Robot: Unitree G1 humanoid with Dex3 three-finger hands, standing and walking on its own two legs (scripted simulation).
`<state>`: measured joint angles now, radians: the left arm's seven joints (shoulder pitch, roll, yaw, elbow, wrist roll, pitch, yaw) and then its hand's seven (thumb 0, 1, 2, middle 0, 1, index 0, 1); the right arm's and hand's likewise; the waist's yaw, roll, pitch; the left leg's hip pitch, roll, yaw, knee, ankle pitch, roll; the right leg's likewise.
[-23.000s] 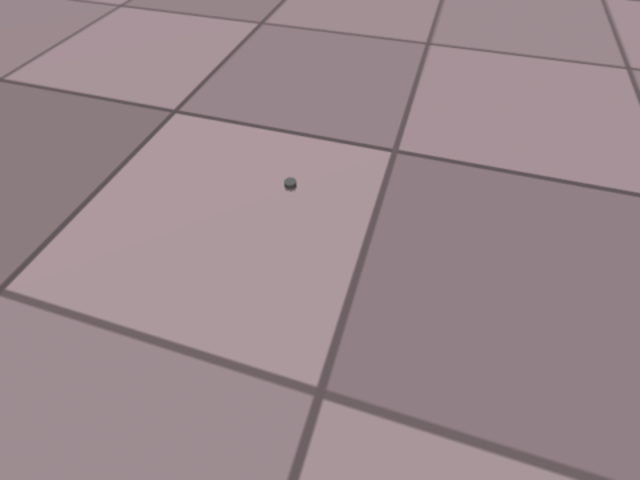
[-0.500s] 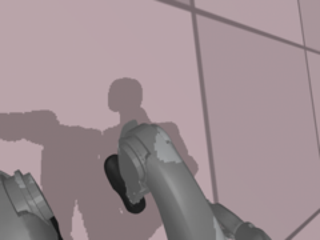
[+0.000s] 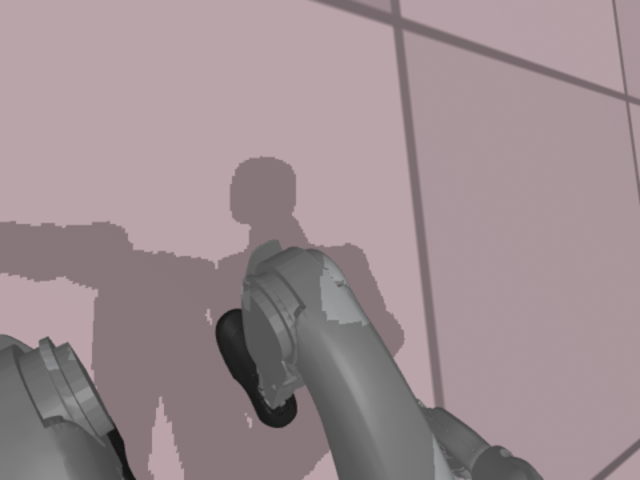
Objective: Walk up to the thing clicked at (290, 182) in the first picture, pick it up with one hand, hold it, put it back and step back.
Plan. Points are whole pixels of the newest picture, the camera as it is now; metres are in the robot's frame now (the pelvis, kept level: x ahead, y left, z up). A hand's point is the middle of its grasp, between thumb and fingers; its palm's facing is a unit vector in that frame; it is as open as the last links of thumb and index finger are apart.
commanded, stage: settle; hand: left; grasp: from above
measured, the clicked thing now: out of the picture +0.47 +0.34 -0.31
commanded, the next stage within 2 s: lift in 0.98 s
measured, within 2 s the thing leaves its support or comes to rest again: leaves its support in 0.30 s
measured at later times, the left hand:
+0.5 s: hand out of the picture +0.45 +0.34 -0.22, palm faces -0.36 -0.14 -0.92, open 5.7 cm
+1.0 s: hand out of the picture +0.44 +0.34 -0.16, palm faces -0.41 -0.12 -0.90, open 5.3 cm
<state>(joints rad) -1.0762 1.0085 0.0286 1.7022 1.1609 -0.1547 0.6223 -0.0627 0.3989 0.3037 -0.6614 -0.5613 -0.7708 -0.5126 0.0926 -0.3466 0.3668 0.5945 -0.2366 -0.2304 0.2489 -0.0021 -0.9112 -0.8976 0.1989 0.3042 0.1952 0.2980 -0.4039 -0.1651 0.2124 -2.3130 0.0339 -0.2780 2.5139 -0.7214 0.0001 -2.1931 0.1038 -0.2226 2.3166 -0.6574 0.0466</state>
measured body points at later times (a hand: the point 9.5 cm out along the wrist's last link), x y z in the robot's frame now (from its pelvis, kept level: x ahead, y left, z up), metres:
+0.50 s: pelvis +0.01 +0.00 +0.00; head +0.26 +0.13 +0.35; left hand +0.46 +0.35 -0.17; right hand +0.08 -0.26 -0.07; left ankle +0.06 +0.13 -0.28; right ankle +0.12 -0.11 -0.28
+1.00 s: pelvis +0.00 -0.01 +0.01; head +0.23 +0.10 +0.38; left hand +0.46 +0.34 -0.11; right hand +0.08 -0.27 -0.09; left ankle +0.06 +0.13 -0.28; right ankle +0.12 -0.11 -0.28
